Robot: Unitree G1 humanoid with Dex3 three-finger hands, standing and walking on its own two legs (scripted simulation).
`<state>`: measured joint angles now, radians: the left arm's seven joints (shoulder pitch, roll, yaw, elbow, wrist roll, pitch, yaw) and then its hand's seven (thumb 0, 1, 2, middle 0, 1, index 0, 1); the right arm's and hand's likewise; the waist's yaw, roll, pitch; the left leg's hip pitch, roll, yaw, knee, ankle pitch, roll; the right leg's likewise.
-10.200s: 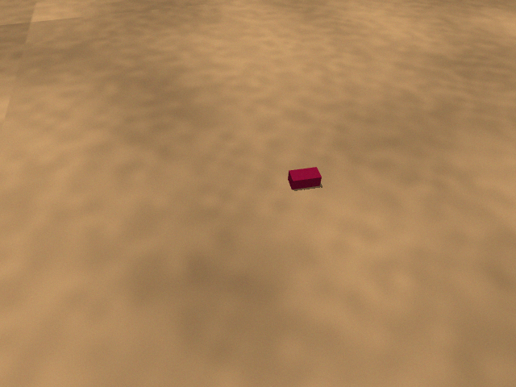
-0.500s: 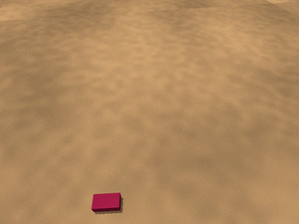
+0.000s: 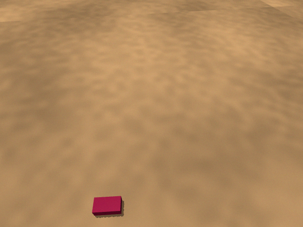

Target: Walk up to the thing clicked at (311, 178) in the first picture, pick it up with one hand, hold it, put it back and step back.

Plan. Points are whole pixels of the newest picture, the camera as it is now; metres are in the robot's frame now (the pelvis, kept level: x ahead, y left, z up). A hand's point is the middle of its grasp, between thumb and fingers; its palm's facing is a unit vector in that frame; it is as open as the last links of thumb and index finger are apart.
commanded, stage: walk up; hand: left
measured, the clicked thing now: (107, 205) +0.40 +0.26 -0.75
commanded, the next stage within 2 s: stand in 0.16 s
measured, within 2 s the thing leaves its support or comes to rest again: neither
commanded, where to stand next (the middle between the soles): +0.03 +0.00 m, yaw +3 degrees
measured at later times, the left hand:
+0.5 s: hand out of the picture +0.08 +0.27 -0.15, palm faces -0.02 -0.93 -0.36, open 7.4 cm
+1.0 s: hand out of the picture +0.06 +0.28 -0.15, palm faces -0.02 -0.94 -0.34, open 7.4 cm
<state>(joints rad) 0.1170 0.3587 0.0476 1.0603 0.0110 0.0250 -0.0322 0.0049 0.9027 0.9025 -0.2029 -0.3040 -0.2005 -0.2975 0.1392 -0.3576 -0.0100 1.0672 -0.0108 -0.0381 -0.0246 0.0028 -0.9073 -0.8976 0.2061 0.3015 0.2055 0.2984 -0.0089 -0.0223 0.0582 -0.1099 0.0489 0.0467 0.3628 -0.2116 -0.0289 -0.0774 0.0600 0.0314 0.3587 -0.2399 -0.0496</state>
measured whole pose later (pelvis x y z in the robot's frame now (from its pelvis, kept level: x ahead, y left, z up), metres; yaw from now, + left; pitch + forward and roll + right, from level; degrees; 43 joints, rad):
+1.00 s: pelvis -0.01 +0.02 +0.00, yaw +1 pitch -2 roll +0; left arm 0.11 0.35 -0.01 1.13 0.00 -0.02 0.00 0.00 0.90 0.90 -0.20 -0.30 -0.20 -0.30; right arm 0.10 -0.35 0.00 1.14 -0.01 -0.02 0.00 0.00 -0.91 -0.90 0.20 0.30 0.20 0.30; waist -0.01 0.00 0.05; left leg -0.09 0.01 0.05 0.29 -0.16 0.00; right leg -0.05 0.02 0.03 0.28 -0.19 -0.01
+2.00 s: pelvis -0.01 +0.03 +0.00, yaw +2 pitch -2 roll +0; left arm 0.13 0.35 -0.01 1.13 0.01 -0.02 0.00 0.00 0.90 0.90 -0.20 -0.30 -0.20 -0.30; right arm 0.11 -0.35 0.00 1.14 -0.01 -0.02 0.01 0.00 -0.91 -0.90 0.20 0.30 0.20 0.30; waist -0.01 0.00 0.06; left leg -0.10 -0.01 0.04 0.29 -0.15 0.02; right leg -0.06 0.00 0.02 0.28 -0.19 0.00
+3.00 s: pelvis -0.02 +0.03 -0.02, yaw +3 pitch +8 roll -1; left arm 0.00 0.34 0.12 0.94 0.15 0.05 -0.01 0.00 0.16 0.99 -0.08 -0.90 -0.08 -0.88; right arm 0.26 -0.25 -0.02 0.73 0.03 -0.04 -0.02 0.00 -0.92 -0.90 0.20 0.30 0.20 0.30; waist -0.03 0.00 -0.03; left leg -0.51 0.00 0.01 0.67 -0.30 0.02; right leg -0.45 0.01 -0.01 0.65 -0.34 -0.01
